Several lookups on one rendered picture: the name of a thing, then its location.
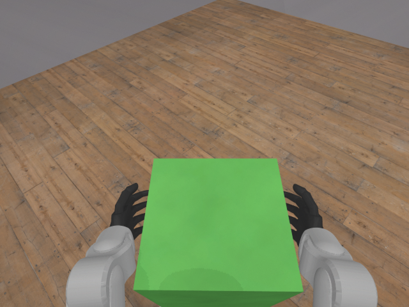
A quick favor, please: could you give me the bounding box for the robot left forearm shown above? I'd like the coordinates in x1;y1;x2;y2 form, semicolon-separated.
66;226;136;307

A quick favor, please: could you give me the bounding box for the robot right forearm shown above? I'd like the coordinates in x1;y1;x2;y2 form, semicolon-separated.
298;228;378;307

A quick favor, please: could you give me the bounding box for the robot left hand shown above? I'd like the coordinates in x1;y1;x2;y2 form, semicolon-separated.
110;183;149;240

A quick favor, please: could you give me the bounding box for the robot right hand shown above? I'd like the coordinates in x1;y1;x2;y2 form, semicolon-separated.
284;184;323;247

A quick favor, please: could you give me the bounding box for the carton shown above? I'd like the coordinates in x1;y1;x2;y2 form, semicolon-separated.
133;159;304;307

